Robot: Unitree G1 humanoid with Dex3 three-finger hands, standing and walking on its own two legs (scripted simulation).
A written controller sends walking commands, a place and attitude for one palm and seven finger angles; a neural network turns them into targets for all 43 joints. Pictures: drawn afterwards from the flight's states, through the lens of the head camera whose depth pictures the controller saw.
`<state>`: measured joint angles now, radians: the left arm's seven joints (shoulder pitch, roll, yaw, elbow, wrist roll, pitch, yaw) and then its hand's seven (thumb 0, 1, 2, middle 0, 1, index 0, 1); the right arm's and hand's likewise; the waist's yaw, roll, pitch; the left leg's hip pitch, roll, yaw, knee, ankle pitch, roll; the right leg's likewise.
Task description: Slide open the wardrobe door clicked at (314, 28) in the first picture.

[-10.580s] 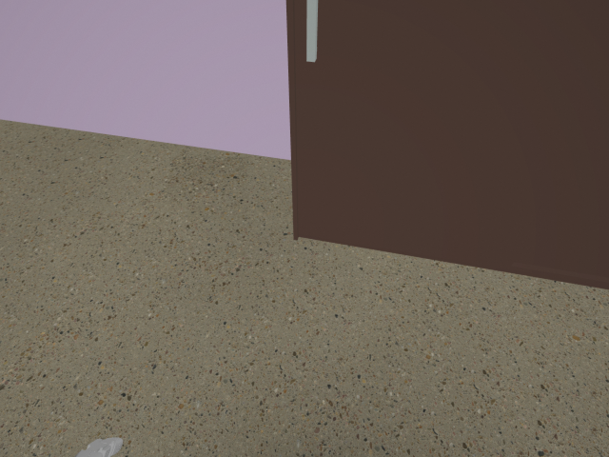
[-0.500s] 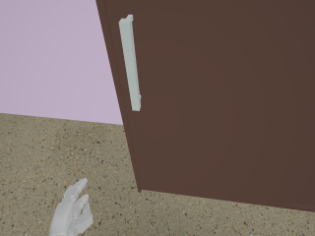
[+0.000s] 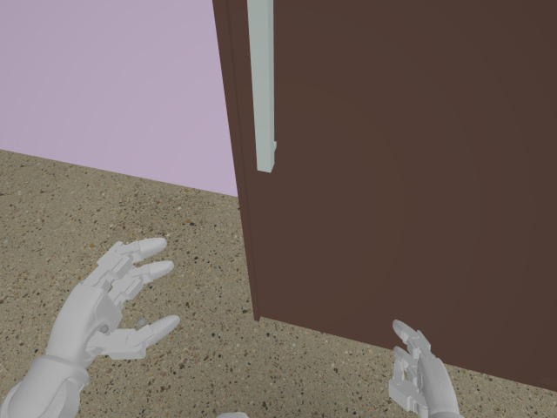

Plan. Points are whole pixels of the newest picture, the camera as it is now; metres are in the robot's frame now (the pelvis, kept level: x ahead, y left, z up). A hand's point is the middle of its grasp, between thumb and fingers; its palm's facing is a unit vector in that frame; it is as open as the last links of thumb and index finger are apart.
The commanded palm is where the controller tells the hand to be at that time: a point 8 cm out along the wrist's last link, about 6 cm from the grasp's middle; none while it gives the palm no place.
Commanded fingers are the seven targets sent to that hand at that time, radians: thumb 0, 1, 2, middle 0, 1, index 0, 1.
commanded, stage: raise the hand with hooked fingers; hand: left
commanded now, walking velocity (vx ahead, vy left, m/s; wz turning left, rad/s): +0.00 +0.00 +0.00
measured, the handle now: (267, 86) +0.50 +0.08 +0.23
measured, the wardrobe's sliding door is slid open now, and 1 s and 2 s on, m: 0.00 0.00 0.00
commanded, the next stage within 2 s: move the hooked fingers beside the handle in 1.40 s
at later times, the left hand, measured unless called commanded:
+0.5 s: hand (82, 234) +0.26 +0.25 +0.18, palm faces -0.05 -0.99 -0.10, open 13.2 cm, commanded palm +0.23 +0.29 +0.19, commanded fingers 0.00 -0.50 0.30 -0.30 -1.20 -0.30 -1.20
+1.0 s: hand (32, 146) +0.31 +0.29 +0.26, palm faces -0.04 -0.99 -0.11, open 14.0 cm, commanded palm +0.26 +0.32 +0.26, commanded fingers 0.00 -0.50 0.30 -0.30 -1.20 -0.30 -1.20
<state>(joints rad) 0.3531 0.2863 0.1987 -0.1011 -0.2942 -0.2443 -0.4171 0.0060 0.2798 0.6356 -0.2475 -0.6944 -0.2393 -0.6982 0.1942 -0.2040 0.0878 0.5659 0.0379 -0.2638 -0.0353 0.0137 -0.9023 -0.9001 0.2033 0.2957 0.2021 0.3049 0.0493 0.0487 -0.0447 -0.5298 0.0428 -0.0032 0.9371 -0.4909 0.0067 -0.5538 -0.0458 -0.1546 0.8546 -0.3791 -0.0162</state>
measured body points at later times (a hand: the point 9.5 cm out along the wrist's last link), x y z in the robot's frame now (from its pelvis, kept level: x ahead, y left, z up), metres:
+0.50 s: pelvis +0.02 +0.01 +0.04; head +0.00 +0.01 +0.48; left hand +0.26 +0.30 +0.18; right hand +0.20 -0.23 -0.01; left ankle +0.00 +0.11 -0.69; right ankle +0.04 -0.12 -0.69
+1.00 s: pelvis +0.02 +0.01 +0.05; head -0.01 -0.01 +0.49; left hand +0.30 +0.34 +0.26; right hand +0.20 -0.22 -0.02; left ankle +0.00 +0.11 -0.69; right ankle +0.04 -0.12 -0.69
